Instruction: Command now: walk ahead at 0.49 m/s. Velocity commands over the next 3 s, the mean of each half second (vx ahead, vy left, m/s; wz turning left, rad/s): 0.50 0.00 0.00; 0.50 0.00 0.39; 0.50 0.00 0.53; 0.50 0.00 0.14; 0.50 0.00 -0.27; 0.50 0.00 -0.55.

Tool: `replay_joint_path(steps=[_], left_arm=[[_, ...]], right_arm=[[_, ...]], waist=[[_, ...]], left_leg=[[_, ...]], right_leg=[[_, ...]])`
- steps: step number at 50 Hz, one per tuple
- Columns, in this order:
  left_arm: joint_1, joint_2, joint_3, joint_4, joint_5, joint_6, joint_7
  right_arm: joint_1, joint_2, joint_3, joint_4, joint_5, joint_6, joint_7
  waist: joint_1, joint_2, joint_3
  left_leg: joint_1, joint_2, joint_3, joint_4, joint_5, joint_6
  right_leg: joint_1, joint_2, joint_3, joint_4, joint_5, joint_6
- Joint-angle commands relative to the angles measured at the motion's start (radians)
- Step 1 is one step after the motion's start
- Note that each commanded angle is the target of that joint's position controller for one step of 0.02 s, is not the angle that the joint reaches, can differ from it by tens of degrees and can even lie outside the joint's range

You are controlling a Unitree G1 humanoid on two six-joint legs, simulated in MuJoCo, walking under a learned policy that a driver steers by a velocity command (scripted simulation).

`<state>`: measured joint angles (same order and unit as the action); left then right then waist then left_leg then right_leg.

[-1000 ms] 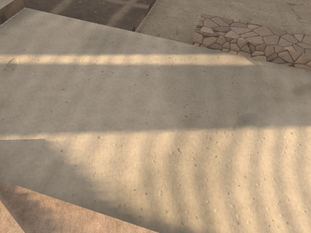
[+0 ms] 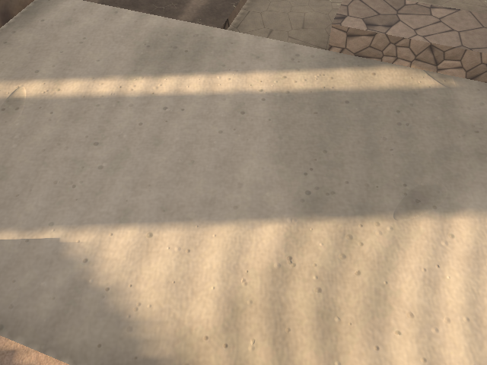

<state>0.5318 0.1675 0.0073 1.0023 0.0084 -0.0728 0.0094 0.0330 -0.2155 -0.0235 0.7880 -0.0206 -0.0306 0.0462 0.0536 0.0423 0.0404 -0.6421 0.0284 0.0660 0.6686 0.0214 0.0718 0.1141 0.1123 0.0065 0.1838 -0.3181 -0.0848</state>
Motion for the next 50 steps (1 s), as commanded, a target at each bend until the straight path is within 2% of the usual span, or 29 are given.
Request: replay_joint_path(steps=[1,3,4,5,6,7,8,10,12,14,15,17,20,25,28,30,31,33,34,35,36,37,38,39,40,42,43,45,50], left_arm=[[-0.053,0.177,0.033,-0.048,0.014,-0.007,0.018],[-0.053,0.193,0.039,-0.045,0.025,0.001,0.020],[-0.048,0.194,0.039,-0.040,0.024,0.006,0.017],[0.013,0.142,0.031,-0.063,0.018,0.005,0.010],[0.112,0.062,0.018,-0.048,-0.007,0.010,-0.006],[-0.024,0.185,0.049,-0.067,0.016,0.006,-0.002],[-0.109,0.197,0.058,-0.102,0.009,-0.001,-0.005],[-0.144,0.168,0.059,-0.099,0.022,0.017,-0.007],[-0.151,0.132,0.056,-0.101,0.032,0.048,-0.022],[-0.216,0.123,0.055,-0.133,0.042,0.066,-0.032],[-0.235,0.127,0.058,-0.134,0.042,0.070,-0.035],[-0.379,0.156,0.075,-0.182,0.023,0.059,-0.032],[-0.455,0.134,0.067,-0.193,0.031,0.044,-0.050],[-0.600,0.150,0.062,-0.236,0.035,0.030,-0.064],[-0.690,0.145,0.051,-0.265,0.023,0.018,-0.066],[-0.638,0.141,0.047,-0.243,0.007,0.006,-0.064],[-0.579,0.146,0.048,-0.218,0.011,0.000,-0.058],[-0.256,0.196,0.071,-0.099,0.041,-0.011,-0.038],[-0.123,0.242,0.084,-0.060,0.057,-0.014,-0.038],[0.011,0.258,0.086,-0.047,0.051,-0.018,-0.047],[0.041,0.241,0.089,-0.059,0.019,-0.003,-0.057],[-0.040,0.281,0.106,-0.080,0.023,0.002,-0.042],[-0.180,0.178,0.081,-0.125,0.042,0.008,-0.020],[-0.224,0.181,0.073,-0.128,0.046,-0.009,-0.002],[-0.241,0.150,0.060,-0.117,0.035,-0.023,-0.001],[-0.264,0.148,0.059,-0.083,0.017,-0.046,0.001],[-0.265,0.142,0.057,-0.080,0.013,-0.056,0.002],[-0.260,0.116,0.051,-0.069,0.008,-0.058,-0.001],[-0.179,0.157,0.060,-0.056,0.006,-0.033,0.005]], right_arm=[[0.045,-0.104,-0.025,-0.023,0.002,-0.020,-0.005],[0.200,-0.128,-0.039,0.044,0.000,-0.026,-0.026],[0.336,-0.142,-0.049,0.086,-0.007,-0.036,-0.035],[0.453,-0.226,-0.073,0.112,-0.029,-0.044,-0.043],[0.461,-0.233,-0.080,0.112,-0.011,-0.041,-0.033],[0.385,-0.181,-0.070,0.104,0.025,-0.035,-0.027],[0.268,-0.162,-0.063,0.082,0.022,-0.039,-0.026],[0.240,-0.127,-0.054,0.095,0.014,-0.051,-0.025],[0.238,-0.122,-0.047,0.113,0.018,-0.067,-0.027],[0.267,-0.164,-0.059,0.142,0.019,-0.076,-0.032],[0.290,-0.178,-0.066,0.150,0.006,-0.082,-0.032],[0.341,-0.157,-0.058,0.186,0.018,-0.100,-0.039],[0.336,-0.139,-0.052,0.192,0.016,-0.097,-0.048],[0.439,-0.129,-0.038,0.202,-0.012,-0.086,-0.069],[0.515,-0.125,-0.039,0.206,-0.038,-0.068,-0.088],[0.510,-0.129,-0.041,0.195,-0.039,-0.055,-0.104],[0.524,-0.133,-0.043,0.200,-0.031,-0.045,-0.104],[0.518,-0.153,-0.050,0.203,-0.005,-0.029,-0.091],[0.540,-0.120,-0.051,0.211,0.024,-0.030,-0.082],[0.678,-0.075,-0.052,0.226,0.083,-0.029,-0.096],[0.645,-0.113,-0.049,0.216,0.076,-0.032,-0.110],[0.546,-0.122,-0.046,0.179,0.054,-0.032,-0.106],[0.391,-0.132,-0.051,0.160,0.016,-0.024,-0.088],[0.304,-0.117,-0.054,0.115,-0.005,-0.022,-0.070],[0.286,-0.123,-0.058,0.113,-0.021,-0.014,-0.053],[0.259,-0.038,-0.044,0.101,-0.021,0.013,-0.022],[0.251,-0.032,-0.042,0.090,-0.027,0.014,-0.011],[0.228,-0.016,-0.033,0.074,-0.017,0.007,0.000],[0.030,-0.034,-0.019,0.008,-0.006,0.007,0.017]], waist=[[-0.106,-0.097,0.017],[-0.155,-0.081,-0.066],[-0.212,-0.054,-0.115],[-0.204,0.064,-0.212],[-0.158,0.204,-0.329],[-0.153,0.025,-0.187],[-0.110,0.007,-0.070],[-0.059,-0.037,0.007],[-0.023,-0.022,0.021],[-0.017,-0.001,0.028],[-0.030,-0.002,0.021],[-0.054,0.001,0.045],[-0.066,-0.002,0.033],[-0.138,-0.011,0.083],[-0.209,-0.020,0.115],[-0.200,-0.027,0.109],[-0.185,-0.043,0.087],[-0.038,-0.146,-0.052],[0.013,-0.212,-0.140],[-0.009,-0.301,-0.356],[0.037,-0.212,-0.450],[0.050,-0.266,-0.414],[0.029,-0.105,-0.232],[0.020,-0.184,-0.154],[-0.030,-0.105,-0.063],[-0.097,-0.114,0.035],[-0.104,-0.134,0.034],[-0.117,-0.160,0.013],[-0.060,-0.110,0.023]], left_leg=[[0.148,-0.018,-0.038,-0.011,-0.037,0.054],[0.368,-0.095,-0.002,-0.060,-0.188,0.090],[0.557,-0.076,-0.026,-0.149,-0.174,0.120],[0.826,0.140,-0.262,-0.137,-0.179,0.199],[1.022,0.364,-0.722,-0.256,-0.287,0.364],[0.897,0.314,-0.710,-0.342,-0.280,0.324],[0.736,0.303,-0.570,-0.371,-0.159,0.295],[0.530,0.258,-0.426,-0.416,0.005,0.255],[0.446,0.206,-0.342,-0.479,-0.038,0.219],[0.444,0.185,-0.270,-0.519,0.035,0.213],[0.461,0.187,-0.245,-0.507,0.078,0.215],[0.561,0.142,-0.220,-0.505,0.033,0.167],[0.490,0.086,-0.156,-0.464,-0.118,0.138],[0.526,0.126,-0.234,-0.297,-0.213,0.145],[0.611,0.112,-0.279,-0.149,-0.206,0.140],[0.584,0.089,-0.293,-0.063,-0.186,0.121],[0.576,0.076,-0.292,0.022,-0.151,0.119],[0.468,-0.002,-0.206,0.423,-0.074,0.102],[0.219,-0.079,-0.149,0.727,-0.496,0.082],[-0.063,-0.116,-0.156,1.092,-0.880,0.050],[-0.196,-0.057,-0.164,1.186,-0.825,0.056],[-0.311,-0.025,-0.130,1.163,-0.656,0.041],[-0.277,0.018,-0.086,1.082,-0.492,0.029],[-0.237,0.030,-0.113,1.034,-0.378,0.020],[-0.163,0.068,-0.135,0.873,-0.315,0.009],[-0.028,0.070,-0.120,0.629,-0.245,-0.029],[-0.002,0.062,-0.110,0.531,-0.186,-0.031],[0.044,0.062,-0.086,0.340,-0.092,-0.019],[0.081,0.046,0.000,0.066,-0.054,0.043]], right_leg=[[-0.013,-0.316,0.063,0.062,0.926,-0.040],[-0.015,-0.298,0.049,0.309,1.104,-0.041],[-0.105,-0.275,0.034,0.525,1.006,-0.040],[-0.345,-0.209,0.005,0.856,0.637,-0.030],[-0.674,-0.011,-0.008,1.204,-0.230,0.012],[-0.786,-0.053,0.075,1.194,-0.167,-0.009],[-0.768,-0.106,0.095,1.121,-0.064,-0.013],[-0.649,-0.150,0.096,1.011,-0.041,-0.002],[-0.577,-0.166,0.075,0.881,-0.040,0.021],[-0.590,-0.177,0.033,0.788,0.038,0.042],[-0.614,-0.183,0.018,0.804,0.132,0.040],[-0.761,-0.199,0.048,0.686,0.279,0.052],[-0.669,-0.180,0.009,0.498,0.559,0.045],[-0.736,-0.199,0.023,0.404,0.661,0.033],[-0.768,-0.198,0.026,0.260,0.645,0.063],[-0.636,-0.209,0.045,0.135,0.672,0.067],[-0.541,-0.209,0.044,0.091,0.684,0.063],[-0.151,-0.185,-0.040,0.060,0.741,0.057],[0.135,-0.282,0.018,0.196,0.974,0.036],[0.517,-0.508,0.180,0.549,1.364,-0.029],[0.550,-0.569,0.259,0.546,1.196,-0.055],[0.408,-0.626,0.395,0.341,0.451,-0.153],[0.128,-0.528,0.351,0.159,0.103,-0.120],[-0.035,-0.569,0.360,0.133,0.173,-0.144],[-0.187,-0.509,0.277,0.096,0.284,-0.103],[-0.395,-0.413,0.113,0.018,0.352,-0.062],[-0.396,-0.392,0.061,0.011,0.453,-0.069],[-0.363,-0.357,-0.039,0.022,0.588,-0.070],[-0.194,-0.389,-0.122,-0.003,0.555,-0.048]])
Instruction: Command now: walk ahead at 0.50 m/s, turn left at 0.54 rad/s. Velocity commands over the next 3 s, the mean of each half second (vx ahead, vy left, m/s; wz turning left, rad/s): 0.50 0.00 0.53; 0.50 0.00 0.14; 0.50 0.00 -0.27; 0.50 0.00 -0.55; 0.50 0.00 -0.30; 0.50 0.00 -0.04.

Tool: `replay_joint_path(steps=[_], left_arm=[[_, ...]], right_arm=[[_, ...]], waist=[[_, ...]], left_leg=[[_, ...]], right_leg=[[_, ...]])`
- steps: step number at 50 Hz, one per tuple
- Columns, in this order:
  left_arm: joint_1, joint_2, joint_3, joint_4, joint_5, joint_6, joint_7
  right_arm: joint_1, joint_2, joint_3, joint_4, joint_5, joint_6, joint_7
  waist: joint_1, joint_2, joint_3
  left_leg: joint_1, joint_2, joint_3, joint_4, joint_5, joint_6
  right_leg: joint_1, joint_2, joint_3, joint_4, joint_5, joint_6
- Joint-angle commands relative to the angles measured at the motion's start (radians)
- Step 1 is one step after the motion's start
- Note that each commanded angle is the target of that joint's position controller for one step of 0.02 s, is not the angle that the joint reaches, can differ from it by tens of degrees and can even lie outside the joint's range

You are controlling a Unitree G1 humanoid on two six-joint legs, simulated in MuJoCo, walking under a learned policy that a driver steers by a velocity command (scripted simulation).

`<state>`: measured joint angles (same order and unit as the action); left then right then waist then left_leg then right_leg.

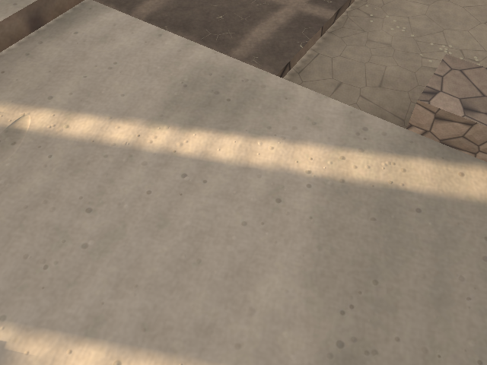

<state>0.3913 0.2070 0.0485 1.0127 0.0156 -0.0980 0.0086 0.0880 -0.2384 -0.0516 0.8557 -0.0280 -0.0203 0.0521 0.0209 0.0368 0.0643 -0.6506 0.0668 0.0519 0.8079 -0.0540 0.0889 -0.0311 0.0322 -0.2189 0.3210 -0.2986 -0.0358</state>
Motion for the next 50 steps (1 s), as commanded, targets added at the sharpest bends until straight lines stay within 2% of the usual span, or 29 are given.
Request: replay_joint_path(steps=[1,2,4,5,6,7,8,9,10,11,12,13,14,17,22,28,30,32,34,35,36,37,38,39,40,42,45,47,50], left_arm=[[-0.012,0.125,0.021,-0.061,0.003,0.000,0.009],[0.005,0.135,0.023,-0.057,0.008,0.006,0.010],[0.023,0.166,0.029,-0.055,0.015,0.021,0.012],[0.031,0.184,0.032,-0.055,0.018,0.030,0.013],[0.026,0.198,0.034,-0.062,0.016,0.041,0.012],[0.025,0.190,0.030,-0.087,0.015,0.046,0.008],[0.063,0.068,0.002,-0.160,0.011,0.041,-0.014],[-0.074,0.162,0.023,-0.201,0.016,0.033,-0.017],[-0.158,0.165,0.023,-0.227,0.007,0.024,-0.020],[-0.149,0.157,0.018,-0.222,0.001,0.014,-0.019],[-0.132,0.149,0.018,-0.207,0.009,0.020,-0.016],[-0.101,0.141,0.016,-0.200,0.025,0.038,-0.014],[-0.082,0.132,0.015,-0.193,0.034,0.056,-0.016],[-0.130,0.118,0.015,-0.213,0.032,0.079,-0.024],[-0.302,0.118,0.014,-0.266,0.026,0.078,-0.026],[-0.453,0.112,-0.001,-0.319,0.018,0.065,-0.039],[-0.483,0.116,-0.006,-0.338,0.016,0.058,-0.043],[-0.423,0.132,-0.002,-0.332,0.013,0.050,-0.039],[-0.226,0.169,0.017,-0.271,0.009,0.040,-0.021],[-0.073,0.188,0.027,-0.229,0.016,0.029,-0.008],[0.088,0.267,0.044,-0.210,0.039,0.025,0.008],[0.076,0.334,0.063,-0.197,0.044,0.033,-0.002],[-0.013,0.240,0.046,-0.206,0.007,0.042,-0.014],[-0.102,0.177,0.030,-0.220,-0.001,0.041,-0.019],[-0.133,0.143,0.021,-0.214,0.007,0.035,-0.022],[-0.121,0.115,0.007,-0.183,0.007,0.022,-0.017],[-0.057,0.132,0.009,-0.141,-0.003,0.002,-0.020],[-0.026,0.143,0.011,-0.122,-0.006,-0.001,-0.020],[0.012,0.136,0.007,-0.099,-0.010,0.001,-0.021]], right_arm=[[-0.060,-0.019,0.008,-0.075,-0.001,-0.003,0.012],[-0.083,-0.028,0.006,-0.086,-0.004,-0.003,0.013],[-0.070,-0.039,0.001,-0.090,-0.008,-0.002,0.008],[-0.018,-0.055,-0.007,-0.077,-0.010,-0.003,0.004],[0.099,-0.074,-0.019,-0.043,-0.013,-0.010,-0.002],[0.275,-0.146,-0.048,0.004,-0.027,-0.018,-0.017],[0.300,-0.269,-0.075,-0.006,-0.023,-0.015,-0.032],[0.338,-0.279,-0.077,-0.026,0.009,0.002,-0.040],[0.285,-0.251,-0.070,-0.009,0.014,0.009,-0.053],[0.230,-0.200,-0.058,-0.013,0.021,0.005,-0.057],[0.176,-0.175,-0.052,-0.023,0.024,-0.003,-0.057],[0.142,-0.155,-0.044,-0.029,0.030,-0.013,-0.059],[0.135,-0.146,-0.039,-0.035,0.032,-0.024,-0.056],[0.185,-0.175,-0.048,-0.024,0.035,-0.041,-0.050],[0.307,-0.155,-0.043,0.007,0.032,-0.046,-0.051],[0.415,-0.138,-0.028,0.049,0.019,-0.053,-0.066],[0.428,-0.150,-0.027,0.059,0.011,-0.054,-0.073],[0.394,-0.165,-0.025,0.061,0.008,-0.058,-0.078],[0.363,-0.186,-0.027,0.064,0.006,-0.064,-0.075],[0.344,-0.182,-0.024,0.064,0.012,-0.068,-0.070],[0.354,-0.128,-0.008,0.030,0.017,-0.074,-0.066],[0.498,-0.059,-0.002,0.041,0.050,-0.069,-0.061],[0.427,-0.147,-0.014,0.048,0.011,-0.062,-0.067],[0.340,-0.144,-0.016,0.031,0.011,-0.063,-0.059],[0.293,-0.122,-0.010,0.017,0.012,-0.063,-0.053],[0.290,-0.098,-0.005,0.013,-0.002,-0.044,-0.038],[0.265,-0.073,0.001,0.005,-0.009,-0.029,-0.025],[0.174,-0.066,0.007,-0.026,-0.012,-0.025,-0.019],[0.032,-0.051,0.019,-0.072,-0.006,-0.026,-0.015]], waist=[[-0.018,-0.094,0.009],[-0.011,-0.085,0.016],[-0.020,-0.090,-0.009],[-0.042,-0.094,-0.039],[-0.091,-0.083,-0.101],[-0.162,-0.015,-0.198],[-0.102,0.232,-0.294],[-0.158,0.124,-0.325],[-0.135,0.053,-0.169],[-0.088,-0.007,-0.088],[-0.041,-0.043,-0.053],[-0.004,-0.037,-0.053],[0.012,-0.036,-0.072],[0.012,-0.030,-0.067],[-0.058,0.004,-0.018],[-0.115,0.018,0.010],[-0.119,0.031,0.024],[-0.071,0.043,0.020],[0.014,0.042,-0.078],[0.093,0.015,-0.160],[0.136,-0.096,-0.297],[0.049,-0.326,-0.358],[0.027,-0.141,-0.228],[0.008,-0.075,-0.103],[-0.005,-0.042,-0.051],[-0.037,-0.095,-0.038],[-0.048,-0.109,-0.043],[-0.035,-0.103,-0.014],[-0.007,-0.104,0.013]], left_leg=[[0.073,0.003,0.022,-0.103,-0.005,0.037],[0.070,-0.010,0.036,-0.128,-0.046,0.048],[0.148,-0.068,0.082,-0.162,-0.156,0.073],[0.224,-0.107,0.100,-0.183,-0.199,0.091],[0.376,-0.150,0.107,-0.240,-0.199,0.115],[0.629,-0.083,-0.041,-0.305,-0.250,0.170],[0.940,0.244,-0.562,-0.384,-0.292,0.310],[0.969,0.294,-0.827,-0.536,-0.316,0.346],[0.881,0.266,-0.649,-0.538,-0.243,0.309],[0.740,0.224,-0.539,-0.547,-0.113,0.266],[0.631,0.169,-0.451,-0.559,0.023,0.229],[0.561,0.129,-0.387,-0.567,0.117,0.213],[0.532,0.106,-0.354,-0.571,0.174,0.208],[0.502,0.060,-0.318,-0.597,0.185,0.202],[0.583,0.053,-0.321,-0.630,0.154,0.155],[0.724,0.072,-0.303,-0.589,0.315,0.127],[0.754,0.091,-0.307,-0.572,0.382,0.123],[0.745,0.102,-0.289,-0.527,0.539,0.097],[0.736,0.074,-0.257,-0.326,0.795,0.065],[0.646,0.038,-0.221,-0.134,0.712,0.049],[0.470,-0.027,-0.180,0.160,0.363,0.036],[0.157,-0.222,-0.119,0.471,-0.449,-0.002],[0.075,-0.148,-0.192,0.524,-0.404,0.018],[0.069,-0.104,-0.184,0.485,-0.313,0.016],[0.084,-0.073,-0.171,0.438,-0.268,0.013],[0.136,-0.037,-0.147,0.365,-0.242,-0.006],[0.106,-0.017,-0.100,0.306,-0.214,-0.034],[0.034,0.013,-0.070,0.237,-0.152,-0.054],[0.014,0.023,-0.026,0.051,-0.043,-0.076]], right_leg=[[0.001,-0.318,0.091,-0.130,0.532,-0.093],[0.044,-0.323,0.076,-0.103,0.571,-0.090],[0.093,-0.321,0.028,0.016,0.790,-0.078],[0.100,-0.316,0.008,0.132,0.895,-0.074],[0.058,-0.300,-0.022,0.316,0.919,-0.062],[-0.116,-0.274,-0.035,0.595,0.732,-0.027],[-0.544,-0.107,-0.032,0.970,-0.159,0.032],[-0.718,-0.018,0.182,1.096,-0.255,0.043],[-0.801,-0.088,0.230,1.072,-0.154,0.031],[-0.748,-0.127,0.232,0.965,-0.070,0.027],[-0.660,-0.148,0.237,0.886,-0.042,0.031],[-0.583,-0.156,0.240,0.840,-0.037,0.043],[-0.533,-0.153,0.238,0.810,-0.032,0.053],[-0.541,-0.137,0.219,0.711,0.042,0.079],[-0.658,-0.137,0.219,0.518,0.226,0.090],[-0.680,-0.098,0.189,0.352,0.291,0.049],[-0.651,-0.077,0.176,0.298,0.263,0.022],[-0.529,-0.046,0.168,0.237,0.200,-0.018],[-0.278,0.022,0.146,0.189,0.136,-0.058],[-0.062,-0.017,0.181,0.135,0.187,-0.086],[0.177,-0.248,0.441,0.132,0.059,-0.135],[0.341,-0.473,0.926,0.004,0.068,-0.282],[0.213,-0.423,0.928,-0.048,-0.026,-0.258],[0.073,-0.385,0.743,-0.063,0.004,-0.235],[-0.011,-0.333,0.632,-0.089,0.117,-0.211],[-0.087,-0.260,0.484,-0.123,0.259,-0.171],[-0.084,-0.240,0.404,-0.155,0.382,-0.180],[-0.077,-0.230,0.366,-0.190,0.394,-0.184],[-0.072,-0.188,0.299,-0.203,0.453,-0.165]])
Over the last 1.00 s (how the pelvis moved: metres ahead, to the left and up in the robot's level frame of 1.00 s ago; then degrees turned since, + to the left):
0.57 -0.04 -0.12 14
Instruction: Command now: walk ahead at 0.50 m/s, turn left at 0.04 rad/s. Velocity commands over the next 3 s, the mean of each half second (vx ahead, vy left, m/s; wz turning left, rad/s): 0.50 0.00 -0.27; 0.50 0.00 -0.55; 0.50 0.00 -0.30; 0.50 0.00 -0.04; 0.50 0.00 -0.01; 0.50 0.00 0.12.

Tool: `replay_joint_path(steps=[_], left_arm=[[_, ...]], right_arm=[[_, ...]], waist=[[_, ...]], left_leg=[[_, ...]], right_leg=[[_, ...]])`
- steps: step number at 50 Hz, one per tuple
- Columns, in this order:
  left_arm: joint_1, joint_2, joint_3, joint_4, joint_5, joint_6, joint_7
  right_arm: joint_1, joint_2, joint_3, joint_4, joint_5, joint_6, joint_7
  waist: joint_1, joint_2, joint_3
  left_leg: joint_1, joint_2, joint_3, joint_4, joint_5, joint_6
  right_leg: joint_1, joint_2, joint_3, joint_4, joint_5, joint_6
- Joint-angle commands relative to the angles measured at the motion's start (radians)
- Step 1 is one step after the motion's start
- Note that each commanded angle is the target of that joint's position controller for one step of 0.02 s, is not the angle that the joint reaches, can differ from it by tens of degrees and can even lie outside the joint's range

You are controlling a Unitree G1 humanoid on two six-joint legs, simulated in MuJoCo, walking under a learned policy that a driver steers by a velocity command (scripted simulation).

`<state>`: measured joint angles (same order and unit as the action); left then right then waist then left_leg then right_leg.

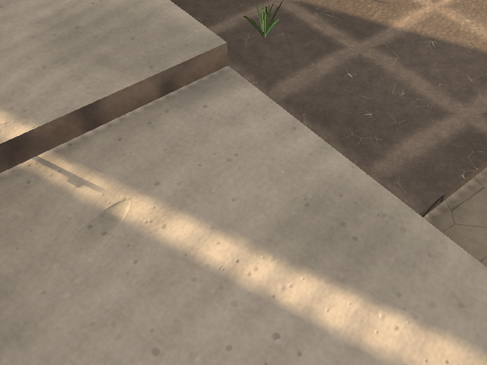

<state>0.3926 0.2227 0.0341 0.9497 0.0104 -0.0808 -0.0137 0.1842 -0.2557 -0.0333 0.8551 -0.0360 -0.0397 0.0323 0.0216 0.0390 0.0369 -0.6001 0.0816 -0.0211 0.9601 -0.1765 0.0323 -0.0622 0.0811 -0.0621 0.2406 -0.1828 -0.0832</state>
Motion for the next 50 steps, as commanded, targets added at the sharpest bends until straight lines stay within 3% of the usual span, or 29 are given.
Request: replay_joint_path(steps=[1,5,8,10,11,12,13,14,15,16,18,22,28,33,36,38,39,40,41,42,43,44,45,47,50], left_arm=[[0.024,0.123,0.021,-0.030,-0.005,-0.016,0.001],[0.087,0.139,0.022,-0.001,-0.002,-0.013,0.007],[0.075,0.161,0.027,0.005,0.006,-0.003,0.018],[0.040,0.177,0.032,-0.001,0.008,0.002,0.021],[0.038,0.161,0.027,-0.005,0.004,0.002,0.018],[0.036,0.113,0.014,-0.046,-0.003,-0.001,0.015],[0.162,0.024,0.000,-0.060,-0.035,0.007,0.019],[0.098,0.143,0.029,-0.038,-0.005,0.024,0.027],[0.041,0.134,0.035,-0.047,-0.004,0.025,0.018],[0.018,0.104,0.031,-0.049,-0.004,0.029,0.010],[0.020,0.085,0.033,-0.046,0.018,0.055,-0.005],[-0.062,0.066,0.037,-0.082,0.021,0.084,-0.025],[-0.257,0.051,0.026,-0.157,0.021,0.084,-0.043],[-0.399,0.047,0.012,-0.220,0.028,0.079,-0.057],[-0.382,0.060,0.018,-0.227,0.031,0.078,-0.052],[-0.258,0.087,0.036,-0.197,0.030,0.073,-0.041],[-0.132,0.108,0.051,-0.159,0.034,0.062,-0.031],[0.020,0.183,0.082,-0.116,0.046,0.055,-0.015],[-0.017,0.306,0.109,-0.133,0.040,0.059,-0.004],[0.026,0.310,0.112,-0.143,0.010,0.072,-0.001],[-0.026,0.275,0.102,-0.128,0.005,0.076,0.008],[-0.073,0.216,0.087,-0.129,-0.002,0.071,0.011],[-0.121,0.182,0.077,-0.136,-0.003,0.064,0.014],[-0.146,0.150,0.063,-0.145,-0.012,0.046,0.016],[-0.090,0.186,0.069,-0.136,-0.012,0.025,0.011]], right_arm=[[-0.102,-0.025,0.007,-0.083,0.005,-0.008,0.007],[-0.214,-0.030,0.014,-0.116,0.011,-0.013,0.004],[-0.207,-0.055,0.006,-0.124,0.010,-0.024,-0.002],[-0.059,-0.083,-0.010,-0.079,0.006,-0.040,-0.014],[0.094,-0.121,-0.025,-0.031,-0.007,-0.053,-0.027],[0.263,-0.209,-0.047,-0.016,-0.031,-0.061,-0.045],[0.254,-0.283,-0.066,-0.018,-0.025,-0.045,-0.043],[0.181,-0.187,-0.050,-0.037,0.002,-0.033,-0.039],[0.095,-0.117,-0.030,-0.048,0.008,-0.036,-0.037],[0.056,-0.083,-0.022,-0.048,0.009,-0.042,-0.034],[0.050,-0.058,-0.016,-0.033,0.016,-0.056,-0.041],[0.104,-0.074,-0.025,-0.005,0.028,-0.084,-0.043],[0.172,-0.073,-0.027,0.033,0.020,-0.078,-0.046],[0.255,-0.099,-0.035,0.069,0.017,-0.063,-0.055],[0.252,-0.127,-0.041,0.077,0.013,-0.045,-0.063],[0.239,-0.161,-0.051,0.076,0.013,-0.027,-0.065],[0.231,-0.170,-0.054,0.070,0.017,-0.017,-0.062],[0.216,-0.155,-0.050,0.045,0.019,-0.017,-0.058],[0.243,-0.025,-0.026,-0.031,0.023,-0.026,-0.037],[0.113,-0.114,-0.042,-0.071,0.016,-0.040,-0.033],[0.051,-0.101,-0.037,-0.093,0.027,-0.054,-0.029],[0.068,-0.098,-0.033,-0.083,0.030,-0.064,-0.032],[0.081,-0.097,-0.036,-0.071,0.019,-0.058,-0.034],[0.124,-0.086,-0.035,-0.067,-0.008,-0.022,-0.029],[0.078,-0.064,-0.030,-0.095,-0.011,0.009,-0.020]], waist=[[0.002,-0.109,0.041],[0.035,-0.109,0.047],[0.010,-0.110,0.041],[-0.063,-0.102,-0.025],[-0.122,-0.059,-0.117],[-0.175,0.059,-0.263],[-0.106,0.264,-0.355],[-0.096,0.074,-0.245],[-0.065,0.032,-0.116],[-0.045,0.026,-0.059],[-0.009,0.059,-0.021],[0.004,0.039,-0.006],[-0.026,0.026,0.049],[-0.068,0.027,0.076],[-0.044,0.048,0.045],[0.014,0.066,-0.036],[0.069,0.045,-0.111],[0.139,-0.039,-0.202],[0.053,-0.270,-0.252],[0.113,-0.121,-0.285],[0.082,-0.083,-0.142],[0.038,-0.034,-0.063],[-0.004,-0.010,-0.026],[-0.049,-0.029,-0.044],[-0.048,-0.040,-0.038]], left_leg=[[-0.016,0.003,0.060,-0.166,0.114,-0.022],[0.045,-0.028,0.078,-0.331,0.167,-0.012],[0.093,-0.048,0.057,-0.396,0.086,0.011],[0.296,-0.090,0.063,-0.480,0.033,0.036],[0.516,-0.064,0.037,-0.519,0.052,0.063],[0.760,0.184,-0.214,-0.535,-0.036,0.110],[0.919,0.400,-0.599,-0.653,-0.109,0.215],[0.797,0.347,-0.573,-0.684,-0.206,0.192],[0.665,0.298,-0.415,-0.715,-0.185,0.164],[0.571,0.254,-0.302,-0.753,-0.091,0.142],[0.476,0.195,-0.150,-0.792,0.015,0.104],[0.480,0.182,-0.011,-0.831,0.140,0.107],[0.524,0.156,0.143,-0.836,0.236,0.105],[0.649,0.194,0.221,-0.788,0.384,0.097],[0.719,0.203,0.275,-0.657,0.729,0.082],[0.731,0.205,0.294,-0.430,0.956,0.078],[0.672,0.197,0.304,-0.229,0.885,0.065],[0.470,0.169,0.308,0.059,0.600,0.029],[-0.004,-0.033,0.263,0.414,-0.343,-0.037],[-0.130,-0.082,0.030,0.506,-0.347,-0.041],[-0.192,-0.017,-0.002,0.465,-0.231,-0.028],[-0.136,0.018,0.001,0.364,-0.158,-0.025],[-0.072,0.039,-0.003,0.293,-0.139,-0.030],[0.027,0.047,-0.007,0.221,-0.134,-0.056],[0.004,0.038,0.019,0.126,-0.084,-0.084]], right_leg=[[-0.040,-0.230,0.126,-0.121,0.358,-0.110],[0.019,-0.256,0.140,-0.087,0.412,-0.102],[0.086,-0.295,0.186,-0.010,0.500,-0.097],[0.073,-0.273,0.181,0.153,0.629,-0.072],[-0.010,-0.220,0.146,0.340,0.569,-0.053],[-0.190,-0.149,0.098,0.632,0.235,-0.033],[-0.487,-0.006,0.043,0.906,-0.368,-0.008],[-0.547,-0.071,0.120,0.975,-0.315,-0.019],[-0.549,-0.108,0.131,0.955,-0.220,-0.019],[-0.522,-0.138,0.124,0.927,-0.164,-0.012],[-0.473,-0.165,0.110,0.896,-0.121,0.010],[-0.549,-0.179,0.094,0.883,-0.013,0.035],[-0.626,-0.176,0.046,0.646,0.168,0.052],[-0.596,-0.151,-0.045,0.456,0.138,0.003],[-0.500,-0.086,-0.098,0.403,0.006,-0.051],[-0.348,-0.013,-0.121,0.378,-0.095,-0.098],[-0.185,0.019,-0.108,0.305,-0.078,-0.126],[0.063,-0.082,0.066,0.226,-0.129,-0.175],[0.360,-0.386,0.590,0.167,-0.108,-0.316],[0.365,-0.425,0.795,0.046,-0.075,-0.350],[0.266,-0.407,0.619,0.033,0.004,-0.317],[0.128,-0.363,0.515,0.019,0.129,-0.273],[0.034,-0.304,0.429,0.010,0.230,-0.234],[-0.052,-0.241,0.342,-0.004,0.352,-0.215],[-0.087,-0.201,0.308,-0.021,0.387,-0.209]])
Over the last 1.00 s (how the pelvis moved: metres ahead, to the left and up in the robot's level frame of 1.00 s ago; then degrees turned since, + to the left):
0.54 0.09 0.01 19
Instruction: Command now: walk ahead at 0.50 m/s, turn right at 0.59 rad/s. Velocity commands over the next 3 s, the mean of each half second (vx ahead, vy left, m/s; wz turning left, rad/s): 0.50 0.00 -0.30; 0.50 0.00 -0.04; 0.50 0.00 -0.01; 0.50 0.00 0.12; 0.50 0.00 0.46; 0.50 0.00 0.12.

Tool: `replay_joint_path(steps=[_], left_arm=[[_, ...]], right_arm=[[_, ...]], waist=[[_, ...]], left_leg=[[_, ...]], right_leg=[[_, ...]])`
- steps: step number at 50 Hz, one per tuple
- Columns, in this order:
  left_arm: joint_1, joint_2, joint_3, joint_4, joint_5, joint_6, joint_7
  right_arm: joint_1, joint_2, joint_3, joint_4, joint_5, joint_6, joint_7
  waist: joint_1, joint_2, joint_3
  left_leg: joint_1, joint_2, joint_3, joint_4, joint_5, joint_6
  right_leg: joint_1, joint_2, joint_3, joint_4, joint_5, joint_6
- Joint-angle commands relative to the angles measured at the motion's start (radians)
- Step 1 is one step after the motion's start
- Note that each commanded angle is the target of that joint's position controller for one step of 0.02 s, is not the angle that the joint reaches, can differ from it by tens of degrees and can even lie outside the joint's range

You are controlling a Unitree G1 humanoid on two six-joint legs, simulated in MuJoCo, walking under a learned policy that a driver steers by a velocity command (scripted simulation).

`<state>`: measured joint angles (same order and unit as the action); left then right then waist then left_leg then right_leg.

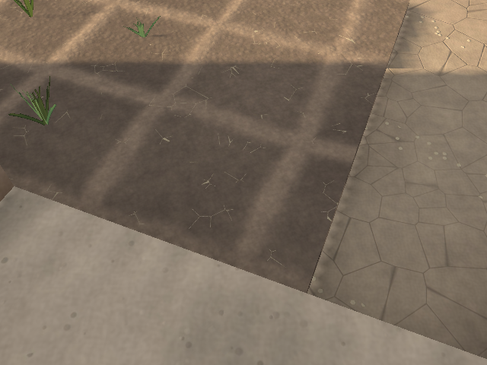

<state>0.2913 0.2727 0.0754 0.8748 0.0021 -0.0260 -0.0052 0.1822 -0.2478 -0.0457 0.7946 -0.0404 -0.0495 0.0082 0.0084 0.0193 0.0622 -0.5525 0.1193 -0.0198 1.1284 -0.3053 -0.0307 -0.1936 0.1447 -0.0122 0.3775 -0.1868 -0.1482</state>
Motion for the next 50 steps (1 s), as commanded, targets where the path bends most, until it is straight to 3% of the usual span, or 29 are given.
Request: replay_joint_path(steps=[1,5,11,12,14,15,16,17,18,19,20,21,22,24,27,31,34,36,37,38,40,41,42,43,44,45,46,47,50], left_arm=[[0.035,0.142,0.029,-0.058,-0.002,-0.031,0.003],[0.121,0.135,0.024,-0.048,-0.001,-0.028,0.004],[0.216,0.130,0.009,-0.020,0.012,-0.030,0.018],[0.210,0.139,0.009,-0.019,0.016,-0.031,0.022],[0.166,0.159,0.010,-0.023,0.018,-0.035,0.028],[0.151,0.169,0.011,-0.021,0.019,-0.038,0.028],[0.133,0.175,0.011,-0.019,0.019,-0.039,0.023],[0.134,0.145,0.002,-0.035,0.014,-0.044,0.017],[0.245,0.044,-0.017,-0.056,-0.016,-0.047,0.010],[0.253,0.109,-0.008,-0.039,0.010,-0.046,0.010],[0.175,0.123,-0.003,-0.046,0.022,-0.040,0.008],[0.107,0.111,-0.009,-0.060,0.026,-0.041,-0.001],[0.082,0.096,-0.012,-0.068,0.027,-0.036,-0.008],[0.105,0.076,-0.019,-0.057,0.040,-0.015,-0.019],[0.049,0.062,-0.026,-0.075,0.039,-0.003,-0.027],[-0.129,0.038,-0.043,-0.129,0.034,-0.007,-0.031],[-0.233,0.019,-0.054,-0.161,0.030,-0.011,-0.040],[-0.258,0.023,-0.057,-0.166,0.025,-0.010,-0.036],[-0.251,0.041,-0.050,-0.157,0.024,-0.011,-0.033],[-0.204,0.061,-0.040,-0.143,0.029,-0.013,-0.029],[-0.207,0.072,-0.037,-0.144,0.034,-0.019,-0.023],[-0.139,0.070,-0.032,-0.122,0.037,-0.024,-0.021],[-0.001,0.082,-0.023,-0.074,0.039,-0.037,-0.018],[0.157,0.153,-0.003,-0.044,0.056,-0.050,-0.008],[0.195,0.253,0.022,-0.043,0.052,-0.049,0.000],[0.167,0.194,0.016,-0.046,0.011,-0.040,-0.004],[0.077,0.138,0.001,-0.062,0.013,-0.044,-0.007],[0.024,0.097,-0.009,-0.069,0.020,-0.050,-0.013],[0.016,0.064,-0.019,-0.045,0.007,-0.066,-0.007]], right_arm=[[0.036,-0.071,-0.016,-0.052,-0.007,0.021,0.005],[-0.111,-0.074,-0.009,-0.100,-0.002,0.021,0.011],[-0.258,-0.069,0.008,-0.152,0.009,0.003,0.025],[-0.258,-0.075,0.008,-0.157,0.010,-0.001,0.026],[-0.174,-0.097,-0.001,-0.137,0.012,-0.008,0.020],[-0.085,-0.119,-0.011,-0.108,0.015,-0.012,0.012],[0.060,-0.135,-0.022,-0.063,0.015,-0.018,0.001],[0.218,-0.182,-0.036,-0.034,0.000,-0.027,-0.014],[0.299,-0.293,-0.062,-0.030,-0.020,-0.026,-0.020],[0.260,-0.245,-0.056,-0.013,0.015,-0.009,-0.007],[0.152,-0.173,-0.040,-0.030,0.027,-0.004,-0.003],[0.088,-0.115,-0.026,-0.038,0.025,-0.007,0.002],[0.072,-0.093,-0.018,-0.029,0.021,-0.013,0.002],[0.091,-0.083,-0.011,0.001,0.025,-0.029,0.001],[0.149,-0.111,-0.020,0.039,0.035,-0.049,0.006],[0.208,-0.108,-0.019,0.072,0.038,-0.043,0.008],[0.243,-0.128,-0.022,0.094,0.043,-0.044,0.005],[0.264,-0.130,-0.023,0.110,0.033,-0.041,0.008],[0.256,-0.127,-0.021,0.102,0.026,-0.042,0.009],[0.239,-0.140,-0.024,0.102,0.019,-0.044,0.004],[0.223,-0.141,-0.023,0.096,0.022,-0.038,-0.001],[0.234,-0.143,-0.022,0.108,0.017,-0.031,-0.007],[0.230,-0.143,-0.021,0.112,0.018,-0.022,-0.010],[0.231,-0.109,-0.011,0.085,0.025,-0.019,-0.012],[0.377,0.013,0.014,0.063,0.046,-0.021,-0.001],[0.320,-0.120,-0.016,0.087,0.029,-0.020,-0.014],[0.212,-0.142,-0.026,0.062,0.034,-0.026,-0.008],[0.166,-0.125,-0.023,0.055,0.037,-0.028,-0.002],[0.172,-0.083,-0.020,0.070,0.009,0.018,0.017]], waist=[[-0.021,-0.032,-0.049],[0.036,-0.067,-0.026],[0.094,-0.083,-0.006],[0.087,-0.088,0.000],[0.032,-0.099,-0.010],[-0.006,-0.104,-0.049],[-0.078,-0.072,-0.120],[-0.141,-0.017,-0.228],[-0.098,0.196,-0.355],[-0.077,0.167,-0.329],[-0.039,0.068,-0.144],[-0.032,0.008,-0.067],[-0.013,0.025,-0.032],[0.016,0.066,-0.033],[0.021,0.061,-0.022],[-0.016,0.048,0.011],[-0.045,0.050,0.007],[-0.049,0.068,-0.006],[-0.048,0.063,-0.022],[-0.016,0.084,-0.030],[-0.014,0.049,-0.021],[0.013,0.058,-0.031],[0.075,0.026,-0.082],[0.133,-0.066,-0.188],[0.055,-0.317,-0.308],[0.082,-0.175,-0.262],[0.055,-0.099,-0.127],[0.035,-0.063,-0.087],[-0.028,-0.082,-0.030]], left_leg=[[-0.070,0.000,0.022,-0.084,0.082,-0.027],[-0.145,-0.017,0.026,-0.274,0.227,-0.027],[-0.123,-0.068,0.053,-0.482,0.289,0.028],[-0.094,-0.077,0.050,-0.512,0.272,0.044],[0.060,-0.112,0.055,-0.575,0.206,0.081],[0.180,-0.147,0.065,-0.591,0.161,0.100],[0.351,-0.163,0.075,-0.655,0.182,0.123],[0.590,-0.022,-0.073,-0.677,0.102,0.165],[0.847,0.260,-0.534,-0.727,0.023,0.290],[0.788,0.293,-0.761,-0.853,-0.051,0.328],[0.630,0.259,-0.606,-0.866,-0.138,0.315],[0.511,0.205,-0.474,-0.896,-0.091,0.290],[0.443,0.153,-0.371,-0.923,-0.013,0.259],[0.373,0.098,-0.254,-0.952,0.146,0.234],[0.379,0.084,-0.179,-0.994,0.258,0.252],[0.417,0.041,-0.091,-1.024,0.331,0.238],[0.434,0.014,-0.029,-1.000,0.469,0.208],[0.449,0.028,-0.017,-0.972,0.516,0.202],[0.441,0.034,-0.009,-0.959,0.552,0.202],[0.481,0.085,-0.023,-0.913,0.616,0.201],[0.521,0.063,-0.011,-0.831,0.712,0.192],[0.535,0.066,-0.014,-0.733,0.801,0.189],[0.516,0.036,0.011,-0.548,0.804,0.175],[0.367,-0.006,0.048,-0.262,0.551,0.150],[0.003,-0.180,0.099,0.095,-0.194,0.104],[-0.125,-0.161,-0.010,0.174,-0.207,0.119],[-0.147,-0.109,-0.039,0.166,-0.102,0.123],[-0.106,-0.079,-0.046,0.111,-0.037,0.120],[-0.006,-0.033,-0.030,-0.024,0.018,0.084]], right_leg=[[0.044,-0.257,0.261,-0.166,0.379,-0.136],[0.124,-0.245,0.270,-0.163,0.388,-0.094],[0.265,-0.284,0.278,-0.118,0.515,-0.069],[0.275,-0.297,0.283,-0.110,0.540,-0.063],[0.254,-0.305,0.266,-0.059,0.679,-0.032],[0.248,-0.297,0.253,0.023,0.805,-0.017],[0.223,-0.256,0.213,0.192,0.834,0.000],[0.077,-0.209,0.183,0.437,0.599,0.016],[-0.222,-0.037,0.101,0.802,-0.027,0.067],[-0.359,-0.014,0.146,0.905,-0.319,0.058],[-0.412,-0.079,0.154,0.928,-0.243,0.057],[-0.401,-0.118,0.142,0.873,-0.177,0.059],[-0.378,-0.149,0.127,0.815,-0.151,0.063],[-0.310,-0.173,0.101,0.753,-0.124,0.084],[-0.366,-0.205,0.061,0.679,-0.053,0.109],[-0.434,-0.236,0.007,0.466,0.098,0.138],[-0.360,-0.202,-0.036,0.301,0.190,0.141],[-0.302,-0.185,-0.044,0.277,0.184,0.135],[-0.251,-0.167,-0.070,0.312,0.217,0.126],[-0.252,-0.195,-0.019,0.374,0.250,0.098],[-0.208,-0.141,-0.063,0.248,-0.002,0.081],[-0.130,-0.119,-0.068,0.202,-0.041,0.065],[0.013,-0.099,-0.069,0.101,-0.007,0.043],[0.226,-0.283,0.143,0.035,-0.061,-0.016],[0.509,-0.566,0.610,-0.027,-0.053,-0.166],[0.447,-0.542,0.680,-0.087,-0.052,-0.183],[0.323,-0.495,0.505,-0.100,0.014,-0.166],[0.222,-0.457,0.410,-0.126,0.114,-0.135],[0.087,-0.364,0.237,-0.209,0.210,-0.069]])
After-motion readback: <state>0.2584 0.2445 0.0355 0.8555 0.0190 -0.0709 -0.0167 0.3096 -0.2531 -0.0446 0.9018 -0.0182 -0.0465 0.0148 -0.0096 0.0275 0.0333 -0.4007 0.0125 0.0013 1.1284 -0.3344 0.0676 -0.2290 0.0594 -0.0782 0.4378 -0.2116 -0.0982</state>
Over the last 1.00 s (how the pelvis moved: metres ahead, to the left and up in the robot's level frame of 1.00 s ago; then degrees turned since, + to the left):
0.49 -0.07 -0.01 -29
